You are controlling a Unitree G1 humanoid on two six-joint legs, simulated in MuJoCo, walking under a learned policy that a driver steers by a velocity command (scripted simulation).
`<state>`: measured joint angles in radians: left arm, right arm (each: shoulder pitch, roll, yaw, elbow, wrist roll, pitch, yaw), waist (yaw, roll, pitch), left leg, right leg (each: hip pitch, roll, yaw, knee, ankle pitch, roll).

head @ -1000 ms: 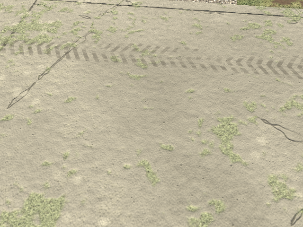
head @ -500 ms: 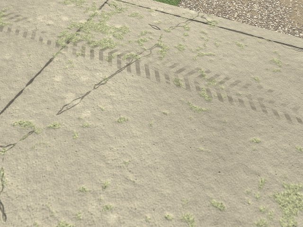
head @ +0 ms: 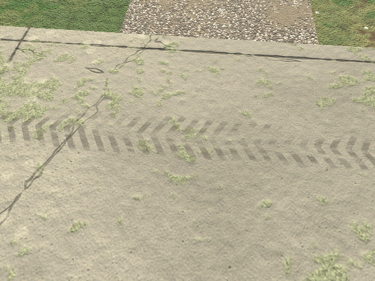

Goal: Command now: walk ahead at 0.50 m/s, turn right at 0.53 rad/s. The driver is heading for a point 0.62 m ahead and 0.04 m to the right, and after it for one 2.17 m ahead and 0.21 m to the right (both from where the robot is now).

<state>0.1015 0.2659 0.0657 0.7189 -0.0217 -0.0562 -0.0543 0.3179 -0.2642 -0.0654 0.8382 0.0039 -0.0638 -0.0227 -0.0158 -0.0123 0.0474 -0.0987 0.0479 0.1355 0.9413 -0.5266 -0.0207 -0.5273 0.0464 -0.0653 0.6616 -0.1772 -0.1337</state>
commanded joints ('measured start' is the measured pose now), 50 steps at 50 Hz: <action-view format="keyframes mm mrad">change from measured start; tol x32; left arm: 1 314 195 62 -4 9 -16 19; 50 22 90 7 -112 33 21 61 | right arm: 1 -107 -130 -9 -169 46 -96 29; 17 -371 -101 -5 -258 2 -67 39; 23 87 -280 -73 -141 -30 -77 41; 50 67 -142 -26 -99 14 80 -15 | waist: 1 149 -91 -308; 21 -35 -111 -178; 23 -12 385 -397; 50 0 -117 -186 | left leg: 1 -743 -42 -262 510 30 39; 21 -85 -13 -212 -503 501 79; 23 439 344 -877 -594 231 316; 34 -44 165 -341 -778 541 257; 43 -59 81 -304 -489 774 122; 46 -501 -92 -235 177 -220 -13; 50 -538 22 -209 279 -3 -62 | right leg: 1 872 -352 766 -360 -59 -272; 8 294 -180 358 -433 371 -180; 19 401 -175 490 -247 145 -57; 25 -263 -23 265 659 -283 103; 42 167 -31 100 -189 233 116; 45 756 -392 356 -133 925 -61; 50 383 -365 303 -332 288 -104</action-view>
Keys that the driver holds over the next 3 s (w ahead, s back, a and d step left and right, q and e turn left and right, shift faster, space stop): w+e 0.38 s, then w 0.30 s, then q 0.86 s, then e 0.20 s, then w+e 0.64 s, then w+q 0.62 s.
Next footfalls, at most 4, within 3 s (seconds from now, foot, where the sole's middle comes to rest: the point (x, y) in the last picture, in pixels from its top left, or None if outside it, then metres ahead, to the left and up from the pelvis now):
0.42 left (168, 278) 0.44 0.09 -0.75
0.88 right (255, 237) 0.58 -0.22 -0.75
1.30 left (181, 238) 0.58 0.04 -0.75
1.72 right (247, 234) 0.59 -0.19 -0.75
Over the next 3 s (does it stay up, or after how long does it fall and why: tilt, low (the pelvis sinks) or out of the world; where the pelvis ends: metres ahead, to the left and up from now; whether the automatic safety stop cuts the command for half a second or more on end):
stays up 1.07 -0.23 0.01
